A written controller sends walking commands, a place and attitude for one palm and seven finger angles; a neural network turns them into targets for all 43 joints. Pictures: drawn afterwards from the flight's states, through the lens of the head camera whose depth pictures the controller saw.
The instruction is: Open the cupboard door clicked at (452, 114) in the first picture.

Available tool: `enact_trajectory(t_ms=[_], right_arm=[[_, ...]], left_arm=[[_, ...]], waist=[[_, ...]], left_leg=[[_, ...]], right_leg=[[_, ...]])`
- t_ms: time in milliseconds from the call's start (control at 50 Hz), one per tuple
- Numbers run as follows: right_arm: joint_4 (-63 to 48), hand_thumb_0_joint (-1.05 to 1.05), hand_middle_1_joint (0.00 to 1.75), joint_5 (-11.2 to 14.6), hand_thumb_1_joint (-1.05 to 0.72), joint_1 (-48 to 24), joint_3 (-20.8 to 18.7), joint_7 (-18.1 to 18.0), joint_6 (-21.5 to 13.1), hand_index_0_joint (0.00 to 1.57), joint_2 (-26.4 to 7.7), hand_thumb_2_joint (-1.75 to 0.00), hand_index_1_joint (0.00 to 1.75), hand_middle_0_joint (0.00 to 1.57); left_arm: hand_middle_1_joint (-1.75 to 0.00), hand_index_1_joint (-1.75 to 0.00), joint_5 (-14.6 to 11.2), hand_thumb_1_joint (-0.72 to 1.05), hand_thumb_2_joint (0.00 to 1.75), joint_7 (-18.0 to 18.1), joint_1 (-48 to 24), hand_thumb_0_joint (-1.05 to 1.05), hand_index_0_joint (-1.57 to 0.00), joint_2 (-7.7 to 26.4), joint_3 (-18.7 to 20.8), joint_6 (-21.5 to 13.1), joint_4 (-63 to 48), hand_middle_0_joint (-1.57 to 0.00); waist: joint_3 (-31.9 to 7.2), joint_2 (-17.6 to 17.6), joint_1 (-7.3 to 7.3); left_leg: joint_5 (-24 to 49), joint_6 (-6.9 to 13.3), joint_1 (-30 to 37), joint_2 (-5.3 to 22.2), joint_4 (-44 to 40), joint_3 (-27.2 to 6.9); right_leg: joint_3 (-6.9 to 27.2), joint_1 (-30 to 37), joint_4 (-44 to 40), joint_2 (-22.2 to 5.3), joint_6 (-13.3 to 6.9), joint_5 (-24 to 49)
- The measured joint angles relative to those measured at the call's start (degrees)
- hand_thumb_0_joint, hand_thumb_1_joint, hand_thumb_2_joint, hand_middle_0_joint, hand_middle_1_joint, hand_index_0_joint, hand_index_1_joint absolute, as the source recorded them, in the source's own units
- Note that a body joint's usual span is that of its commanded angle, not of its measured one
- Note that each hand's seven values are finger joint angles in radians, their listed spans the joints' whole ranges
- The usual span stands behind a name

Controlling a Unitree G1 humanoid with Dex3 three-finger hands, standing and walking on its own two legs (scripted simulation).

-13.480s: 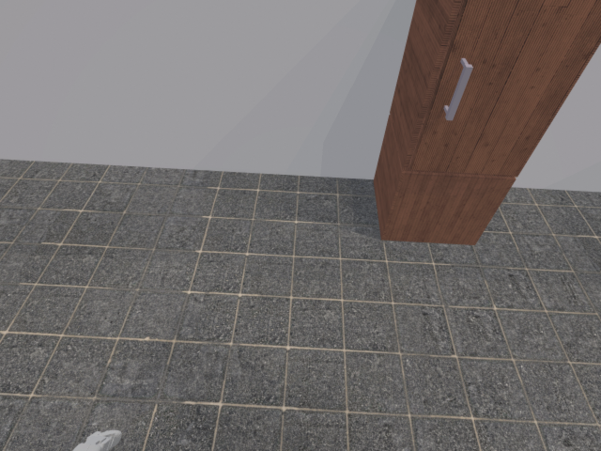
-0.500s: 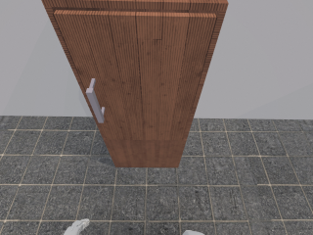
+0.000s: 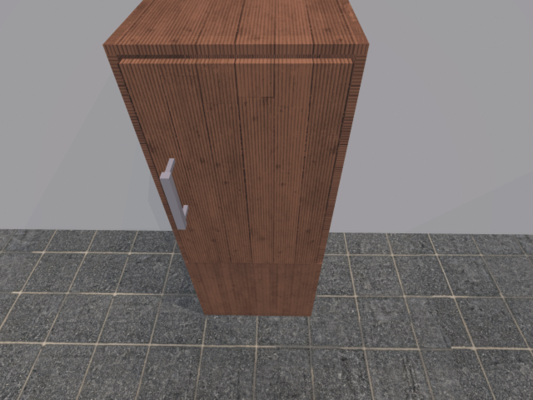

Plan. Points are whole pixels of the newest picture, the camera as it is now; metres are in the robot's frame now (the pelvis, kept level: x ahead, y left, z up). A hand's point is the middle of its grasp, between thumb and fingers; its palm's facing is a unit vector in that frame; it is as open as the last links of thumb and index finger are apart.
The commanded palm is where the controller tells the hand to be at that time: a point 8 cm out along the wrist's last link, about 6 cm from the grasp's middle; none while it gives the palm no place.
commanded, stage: look again from close up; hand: left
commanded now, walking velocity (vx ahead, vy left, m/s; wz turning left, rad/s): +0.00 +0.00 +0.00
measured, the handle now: (176, 195) +0.51 +0.23 -0.02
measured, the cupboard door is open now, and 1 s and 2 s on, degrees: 0 0 0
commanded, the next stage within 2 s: shuffle to correct the standing spot in 0.46 s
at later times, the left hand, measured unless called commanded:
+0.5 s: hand out of the picture +0.03 +0.16 -0.16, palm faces -0.01 -0.97 -0.23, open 7.3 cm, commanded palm none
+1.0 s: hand out of the picture +0.04 +0.18 -0.17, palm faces +0.04 -0.97 -0.23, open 7.4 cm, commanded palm none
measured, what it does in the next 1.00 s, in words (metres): stands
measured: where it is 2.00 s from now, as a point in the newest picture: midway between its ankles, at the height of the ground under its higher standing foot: outside the picture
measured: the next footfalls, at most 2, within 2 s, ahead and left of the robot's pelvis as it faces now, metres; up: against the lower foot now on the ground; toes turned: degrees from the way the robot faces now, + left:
none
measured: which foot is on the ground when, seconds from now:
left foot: down 0.00-1.00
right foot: down 0.00-1.00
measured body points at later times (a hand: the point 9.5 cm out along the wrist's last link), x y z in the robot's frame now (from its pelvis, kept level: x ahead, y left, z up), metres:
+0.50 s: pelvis +0.01 -0.02 +0.01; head +0.02 -0.04 +0.46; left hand +0.03 +0.21 -0.14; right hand +0.00 -0.24 -0.16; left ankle -0.01 +0.10 -0.73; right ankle +0.03 -0.12 -0.73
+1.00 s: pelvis -0.01 -0.01 +0.00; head +0.01 -0.01 +0.45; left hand +0.04 +0.23 -0.15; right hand +0.02 -0.25 -0.16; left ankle -0.01 +0.11 -0.73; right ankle +0.03 -0.12 -0.73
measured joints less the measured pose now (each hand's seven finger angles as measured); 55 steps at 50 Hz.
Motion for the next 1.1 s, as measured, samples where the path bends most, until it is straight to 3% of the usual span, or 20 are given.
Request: enact_trajectory(t_ms=[220, 520, 740, 880, 960, 1100], right_arm=[[1.66, 0.01, 0.30, 0.01, -0.93, 1.62, 1.50, 0.56, -0.11, 0.20, -0.38, -0.90, 0.30, 0.19], [6.39, 0.00, 0.30, 0.00, -0.91, 2.21, 1.90, 0.02, -0.65, 0.20, 1.48, -0.90, 0.30, 0.19], [5.39, 0.00, 0.30, 0.12, -0.91, 0.27, 0.72, -0.37, 0.52, 0.20, 1.36, -0.90, 0.30, 0.19], [3.09, 0.00, 0.30, 0.03, -0.91, -1.63, -0.92, -0.25, 2.31, 0.20, 0.15, -0.90, 0.30, 0.19], [2.70, 0.00, 0.30, -0.01, -0.91, -1.78, -1.11, -0.10, 1.27, 0.20, 0.46, -0.90, 0.30, 0.19], [3.59, 0.00, 0.30, -0.68, -0.91, 0.40, -0.10, 0.29, 0.54, 0.20, 1.93, -0.90, 0.30, 0.19]], left_arm=[[-0.30, -0.30, -0.27, 0.91, 0.90, -0.48, 1.05, 0.01, -0.20, 0.03, -0.29, -0.35, 1.47, -0.20], [-0.30, -0.30, -0.45, 0.93, 0.90, -0.27, -3.11, 0.02, -0.20, -0.68, -0.01, -1.29, 2.60, -0.20], [-0.30, -0.30, -0.36, 0.92, 0.90, 0.10, -4.78, 0.01, -0.20, -0.55, 0.97, -0.74, 1.22, -0.20], [-0.30, -0.30, 0.30, 0.91, 0.90, 0.33, -6.17, 0.01, -0.20, -0.41, 2.19, 0.16, -1.03, -0.20], [-0.30, -0.30, 0.26, 0.91, 0.90, 0.22, -6.39, 0.01, -0.20, 0.60, 2.61, 1.04, -1.59, -0.20], [-0.30, -0.30, 0.62, 0.91, 0.90, -0.78, -4.58, 0.01, -0.20, 0.74, 1.99, 1.06, -1.08, -0.20]], waist=[[-0.19, 0.96, 0.32], [0.93, -0.71, -0.39], [2.04, -0.62, 0.13], [2.87, -0.80, 0.24], [2.84, -3.10, 0.61], [0.63, -3.46, 0.88]], left_leg=[[2.61, -0.04, 2.64, -1.16, -5.30, 0.68], [2.66, -1.90, 4.45, 0.48, -7.22, 0.11], [2.14, -2.84, 3.53, 1.19, -5.94, 0.14], [-3.62, -2.28, -0.99, 1.04, 1.33, 0.42], [3.45, -1.59, -0.28, 0.15, -1.85, 1.46], [3.37, -0.40, 0.90, -0.28, -4.74, 1.97]], right_leg=[[0.78, 0.59, -1.14, -0.92, 0.00, 0.44], [0.06, 2.01, -2.18, 0.74, -1.71, -0.16], [0.01, 0.88, -0.64, 1.38, -2.63, -0.83], [-0.65, -1.39, 1.99, 0.46, -2.48, -1.16], [0.13, -2.32, 3.36, -0.74, -1.30, -1.15], [0.79, -1.43, 0.92, -0.79, -0.76, -1.78]])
